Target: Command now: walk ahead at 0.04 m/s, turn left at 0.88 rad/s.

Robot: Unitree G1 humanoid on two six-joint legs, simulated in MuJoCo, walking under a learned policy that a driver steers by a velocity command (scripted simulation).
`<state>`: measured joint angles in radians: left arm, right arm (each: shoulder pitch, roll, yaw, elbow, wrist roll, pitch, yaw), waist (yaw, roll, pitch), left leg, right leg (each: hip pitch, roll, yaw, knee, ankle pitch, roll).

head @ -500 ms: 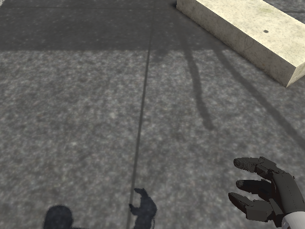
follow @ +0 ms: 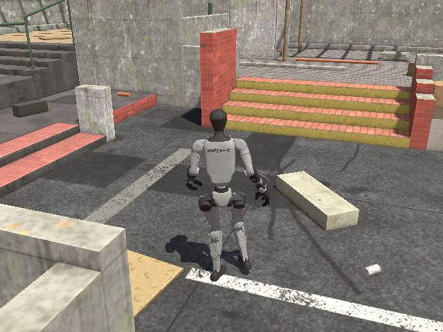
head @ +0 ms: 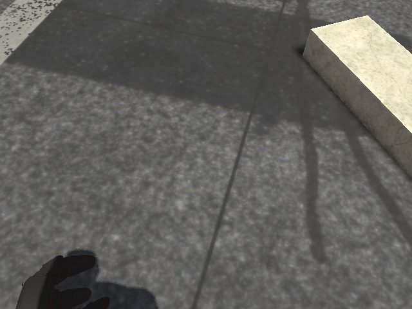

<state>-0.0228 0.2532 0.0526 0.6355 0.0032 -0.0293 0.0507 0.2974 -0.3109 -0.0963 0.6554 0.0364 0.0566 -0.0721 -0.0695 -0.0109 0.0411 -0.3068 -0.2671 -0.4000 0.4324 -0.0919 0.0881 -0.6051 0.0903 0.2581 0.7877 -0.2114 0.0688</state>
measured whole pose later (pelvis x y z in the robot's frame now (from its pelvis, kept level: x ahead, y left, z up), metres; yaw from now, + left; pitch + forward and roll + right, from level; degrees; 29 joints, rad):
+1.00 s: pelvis +0.31 -0.13 -0.05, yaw -16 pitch +3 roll +0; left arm 0.08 0.32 0.06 0.60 0.04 0.00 -0.07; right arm 0.49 -0.27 -0.03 0.87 -0.03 -0.06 -0.01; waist -0.05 0.00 0.02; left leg 0.10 0.16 0.18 0.82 -0.47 -0.03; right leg -0.62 0.04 -0.13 0.83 -0.27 -0.17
